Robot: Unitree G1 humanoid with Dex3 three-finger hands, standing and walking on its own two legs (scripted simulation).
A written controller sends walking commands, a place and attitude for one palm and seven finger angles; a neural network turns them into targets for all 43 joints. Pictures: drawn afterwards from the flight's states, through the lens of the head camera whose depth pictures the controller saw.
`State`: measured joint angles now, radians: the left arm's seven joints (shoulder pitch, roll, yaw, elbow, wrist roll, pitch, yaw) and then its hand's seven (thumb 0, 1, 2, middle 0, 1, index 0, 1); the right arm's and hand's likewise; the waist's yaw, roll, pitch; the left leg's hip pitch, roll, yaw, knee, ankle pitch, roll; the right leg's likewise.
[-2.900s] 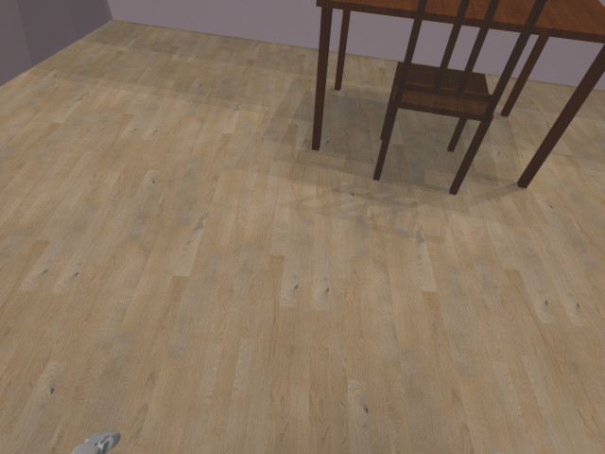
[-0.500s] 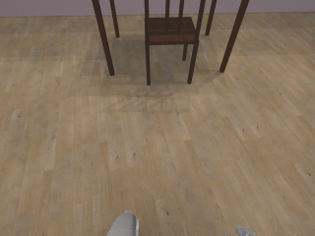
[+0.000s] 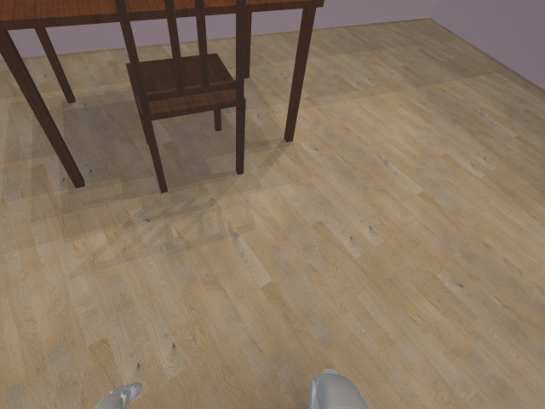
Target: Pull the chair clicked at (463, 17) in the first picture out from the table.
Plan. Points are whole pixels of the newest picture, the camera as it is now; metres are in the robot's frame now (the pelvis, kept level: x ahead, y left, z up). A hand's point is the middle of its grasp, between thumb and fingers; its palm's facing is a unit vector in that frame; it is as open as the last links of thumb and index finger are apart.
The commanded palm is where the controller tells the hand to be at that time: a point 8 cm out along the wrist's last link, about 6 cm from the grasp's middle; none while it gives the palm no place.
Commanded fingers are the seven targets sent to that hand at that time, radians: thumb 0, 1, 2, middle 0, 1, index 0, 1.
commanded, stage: walk to a spot facing it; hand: left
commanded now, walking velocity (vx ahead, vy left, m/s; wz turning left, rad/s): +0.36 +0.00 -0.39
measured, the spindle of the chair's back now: (174, 40) +1.19 +0.37 -0.06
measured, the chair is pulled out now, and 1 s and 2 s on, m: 0.00 0.00 0.00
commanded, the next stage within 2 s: turn to face it in 1.10 s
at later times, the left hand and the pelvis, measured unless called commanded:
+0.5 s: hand (176, 323) +0.29 +0.19 -0.18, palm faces -0.11 -0.97 -0.23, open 7.2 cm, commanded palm none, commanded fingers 0.00 0.90 0.90 -0.20 -0.30 -0.20 -0.30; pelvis +0.23 -0.01 -0.01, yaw -9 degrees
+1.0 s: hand (231, 203) +0.59 +0.11 -0.17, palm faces -0.36 -0.92 -0.16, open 7.4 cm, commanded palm none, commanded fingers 0.00 0.90 0.90 -0.20 -0.30 -0.20 -0.30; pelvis +0.45 -0.02 -0.01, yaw -23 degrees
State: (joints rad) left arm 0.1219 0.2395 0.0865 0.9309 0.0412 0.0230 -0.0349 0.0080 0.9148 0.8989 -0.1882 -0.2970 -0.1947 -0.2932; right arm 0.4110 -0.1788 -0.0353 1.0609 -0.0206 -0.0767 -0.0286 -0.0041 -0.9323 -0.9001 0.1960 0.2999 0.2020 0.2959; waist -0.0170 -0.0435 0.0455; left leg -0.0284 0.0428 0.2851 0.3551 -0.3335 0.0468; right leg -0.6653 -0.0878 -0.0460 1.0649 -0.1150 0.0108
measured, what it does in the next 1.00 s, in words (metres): walks ahead, turning right: right foot, then left foot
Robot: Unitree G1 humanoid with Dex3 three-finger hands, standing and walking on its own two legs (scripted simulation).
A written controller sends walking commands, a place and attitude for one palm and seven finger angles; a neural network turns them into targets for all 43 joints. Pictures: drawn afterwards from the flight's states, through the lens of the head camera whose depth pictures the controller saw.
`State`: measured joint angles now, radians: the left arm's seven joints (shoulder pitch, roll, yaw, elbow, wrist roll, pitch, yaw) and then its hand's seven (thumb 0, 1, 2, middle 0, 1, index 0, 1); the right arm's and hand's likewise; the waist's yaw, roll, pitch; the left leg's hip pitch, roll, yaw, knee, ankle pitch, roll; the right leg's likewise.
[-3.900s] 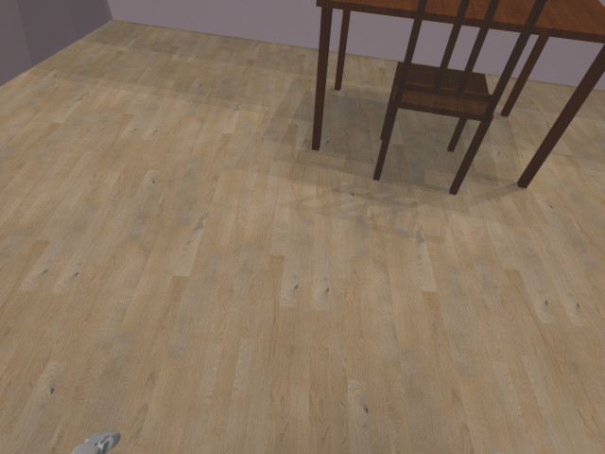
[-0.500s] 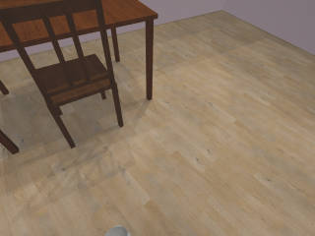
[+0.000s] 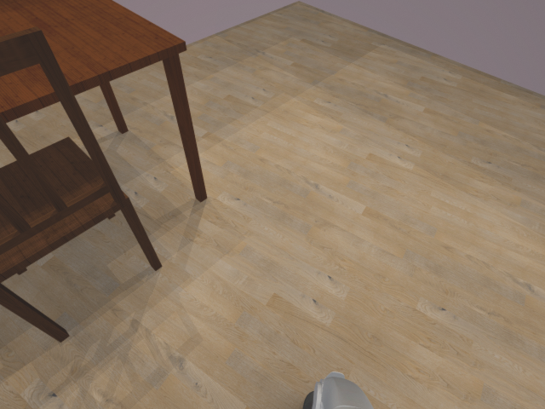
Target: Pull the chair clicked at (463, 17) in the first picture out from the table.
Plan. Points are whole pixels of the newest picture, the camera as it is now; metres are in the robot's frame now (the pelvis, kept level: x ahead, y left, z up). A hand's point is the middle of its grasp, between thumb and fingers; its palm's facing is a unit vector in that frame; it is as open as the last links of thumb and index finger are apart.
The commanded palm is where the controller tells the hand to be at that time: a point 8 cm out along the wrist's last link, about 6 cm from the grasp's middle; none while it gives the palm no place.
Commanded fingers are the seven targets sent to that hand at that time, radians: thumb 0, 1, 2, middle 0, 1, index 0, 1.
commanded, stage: walk to a spot facing it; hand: left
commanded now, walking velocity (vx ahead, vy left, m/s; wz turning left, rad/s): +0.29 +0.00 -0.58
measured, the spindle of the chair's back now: out of the picture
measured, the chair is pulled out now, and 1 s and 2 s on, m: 0.00 0.00 0.00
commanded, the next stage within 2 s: turn to face it in 0.10 s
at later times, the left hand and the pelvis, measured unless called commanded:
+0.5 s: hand (206, 344) +0.25 +0.13 -0.16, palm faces +0.03 -0.98 -0.20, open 7.2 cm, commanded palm none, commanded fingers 0.00 0.90 0.90 -0.20 -0.30 -0.20 -0.30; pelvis +0.17 -0.05 +0.00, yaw -1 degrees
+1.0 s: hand (179, 330) +0.27 +0.18 -0.15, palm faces +0.28 -0.92 -0.27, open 7.4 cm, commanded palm none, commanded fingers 0.00 0.90 0.90 -0.20 -0.30 -0.20 -0.30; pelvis +0.21 -0.05 +0.00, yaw +15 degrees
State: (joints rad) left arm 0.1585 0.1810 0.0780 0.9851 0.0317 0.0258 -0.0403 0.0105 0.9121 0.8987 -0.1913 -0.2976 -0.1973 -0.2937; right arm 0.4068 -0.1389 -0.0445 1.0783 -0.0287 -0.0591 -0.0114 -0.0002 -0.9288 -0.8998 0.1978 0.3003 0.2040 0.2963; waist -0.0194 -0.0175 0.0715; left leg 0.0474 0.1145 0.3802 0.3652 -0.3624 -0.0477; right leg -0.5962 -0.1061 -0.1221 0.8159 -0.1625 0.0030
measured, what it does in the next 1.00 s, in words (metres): walks ahead: right foot, then left foot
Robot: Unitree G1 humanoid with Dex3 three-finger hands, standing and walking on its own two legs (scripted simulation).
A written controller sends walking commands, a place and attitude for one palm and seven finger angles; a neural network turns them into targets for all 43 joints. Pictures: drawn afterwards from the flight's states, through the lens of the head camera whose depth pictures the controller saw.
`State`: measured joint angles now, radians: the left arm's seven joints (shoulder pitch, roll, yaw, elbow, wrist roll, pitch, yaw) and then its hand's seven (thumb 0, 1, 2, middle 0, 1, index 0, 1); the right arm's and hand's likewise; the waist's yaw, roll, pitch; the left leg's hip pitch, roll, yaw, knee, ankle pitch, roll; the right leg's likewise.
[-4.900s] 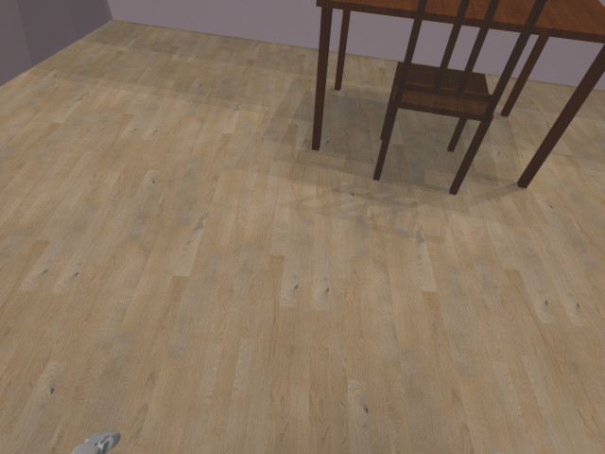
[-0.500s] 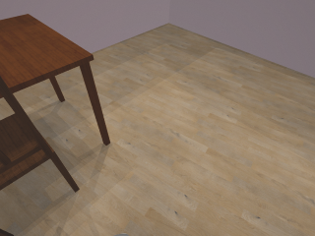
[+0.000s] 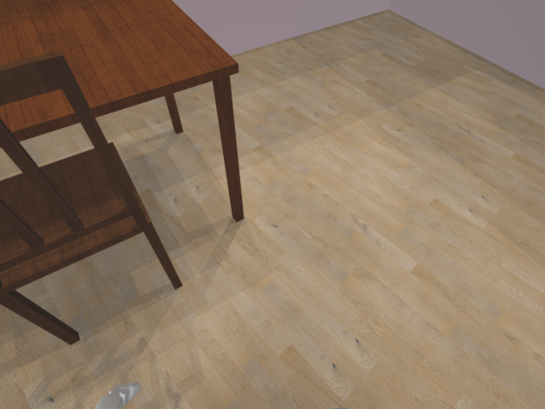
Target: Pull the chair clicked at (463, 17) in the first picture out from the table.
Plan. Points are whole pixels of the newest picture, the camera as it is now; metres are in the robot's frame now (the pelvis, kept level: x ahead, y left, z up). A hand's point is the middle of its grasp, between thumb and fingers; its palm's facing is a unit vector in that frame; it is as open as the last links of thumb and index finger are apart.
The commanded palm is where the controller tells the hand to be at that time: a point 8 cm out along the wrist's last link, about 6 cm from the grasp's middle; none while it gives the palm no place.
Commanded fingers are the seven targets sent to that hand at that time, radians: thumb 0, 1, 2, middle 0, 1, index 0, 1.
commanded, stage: turn to face it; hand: left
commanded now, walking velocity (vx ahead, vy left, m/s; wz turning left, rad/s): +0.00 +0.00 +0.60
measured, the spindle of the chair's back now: out of the picture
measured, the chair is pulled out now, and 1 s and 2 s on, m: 0.00 0.00 0.00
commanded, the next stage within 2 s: take the last steps up to it in 0.96 s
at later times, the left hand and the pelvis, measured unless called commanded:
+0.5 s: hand out of the picture -0.06 +0.21 -0.19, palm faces +0.37 -0.90 -0.24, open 7.4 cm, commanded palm none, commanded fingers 0.00 0.90 0.90 -0.20 -0.30 -0.20 -0.30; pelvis -0.03 -0.01 -0.02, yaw +20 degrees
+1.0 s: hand out of the picture -0.05 +0.19 -0.15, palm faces +0.48 -0.83 -0.27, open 7.4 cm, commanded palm none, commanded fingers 0.00 0.90 0.90 -0.20 -0.30 -0.20 -0.30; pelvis -0.05 -0.03 -0.01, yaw +29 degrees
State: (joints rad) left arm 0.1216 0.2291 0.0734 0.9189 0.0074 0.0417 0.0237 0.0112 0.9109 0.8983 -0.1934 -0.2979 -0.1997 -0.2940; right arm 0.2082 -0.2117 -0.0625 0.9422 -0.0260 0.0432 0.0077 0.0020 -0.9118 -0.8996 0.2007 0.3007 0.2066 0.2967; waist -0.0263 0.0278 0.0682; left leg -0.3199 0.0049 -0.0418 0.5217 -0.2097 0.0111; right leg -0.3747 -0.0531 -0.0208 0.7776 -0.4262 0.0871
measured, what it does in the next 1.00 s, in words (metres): steps on the spot, turning left: right foot, then left foot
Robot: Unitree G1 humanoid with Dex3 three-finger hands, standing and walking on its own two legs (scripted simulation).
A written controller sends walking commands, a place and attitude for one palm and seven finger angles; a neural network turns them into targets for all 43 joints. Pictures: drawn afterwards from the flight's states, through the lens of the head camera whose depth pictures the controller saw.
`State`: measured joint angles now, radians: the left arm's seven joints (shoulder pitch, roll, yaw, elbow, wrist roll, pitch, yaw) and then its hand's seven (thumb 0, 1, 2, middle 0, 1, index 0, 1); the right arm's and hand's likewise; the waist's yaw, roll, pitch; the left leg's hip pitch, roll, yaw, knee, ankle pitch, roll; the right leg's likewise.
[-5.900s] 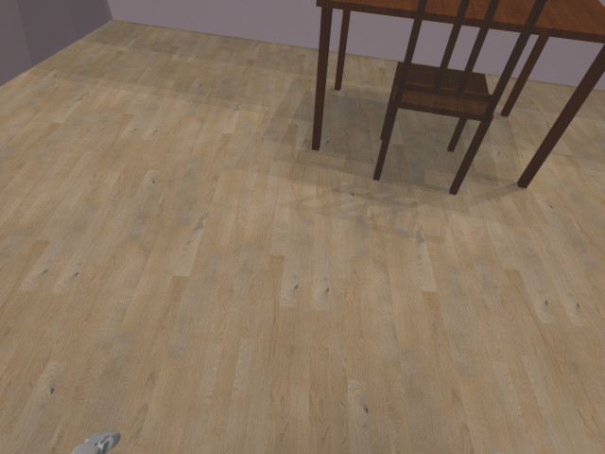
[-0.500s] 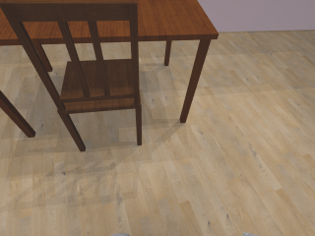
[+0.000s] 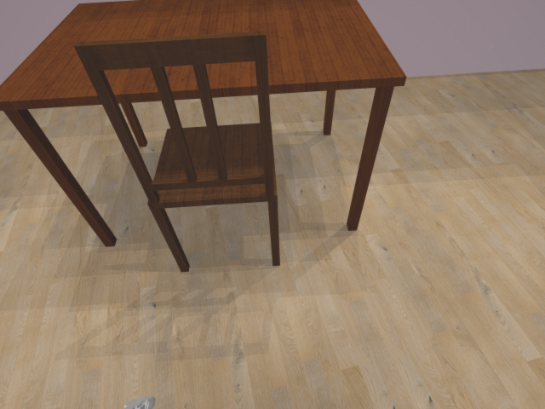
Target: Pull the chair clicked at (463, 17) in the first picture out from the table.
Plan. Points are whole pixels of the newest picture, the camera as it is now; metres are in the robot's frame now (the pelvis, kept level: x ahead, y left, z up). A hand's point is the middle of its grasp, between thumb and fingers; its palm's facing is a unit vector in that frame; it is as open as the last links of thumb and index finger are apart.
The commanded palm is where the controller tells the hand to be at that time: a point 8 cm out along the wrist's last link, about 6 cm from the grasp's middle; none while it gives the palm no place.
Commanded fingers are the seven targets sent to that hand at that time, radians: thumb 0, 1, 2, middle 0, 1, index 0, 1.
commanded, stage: take the last steps up to it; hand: left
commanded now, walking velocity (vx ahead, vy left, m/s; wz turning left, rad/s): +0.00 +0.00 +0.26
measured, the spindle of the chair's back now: (177, 131) +0.78 +0.29 -0.05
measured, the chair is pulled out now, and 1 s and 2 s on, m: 0.00 0.00 0.00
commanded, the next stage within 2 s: come to a stop and stand still in 1.22 s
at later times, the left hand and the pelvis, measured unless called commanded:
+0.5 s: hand out of the picture -0.07 +0.23 -0.17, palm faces +0.19 -0.96 -0.19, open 7.4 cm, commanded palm none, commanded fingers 0.00 0.90 0.90 -0.20 -0.30 -0.20 -0.30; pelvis +0.02 +0.05 +0.00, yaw +6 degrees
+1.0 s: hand (168, 331) +0.29 +0.23 -0.16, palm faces +0.11 -0.97 -0.20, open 7.4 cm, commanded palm none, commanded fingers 0.00 0.90 0.90 -0.20 -0.30 -0.20 -0.30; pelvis +0.20 +0.04 -0.01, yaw +6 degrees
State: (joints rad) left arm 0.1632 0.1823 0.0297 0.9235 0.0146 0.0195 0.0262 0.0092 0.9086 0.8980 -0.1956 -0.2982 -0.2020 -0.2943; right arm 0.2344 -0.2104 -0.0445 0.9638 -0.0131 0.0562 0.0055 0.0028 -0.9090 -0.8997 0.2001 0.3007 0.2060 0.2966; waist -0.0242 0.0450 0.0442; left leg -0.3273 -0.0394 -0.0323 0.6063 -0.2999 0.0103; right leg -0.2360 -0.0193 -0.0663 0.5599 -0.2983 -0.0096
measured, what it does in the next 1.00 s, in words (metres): walks ahead: left foot, then right foot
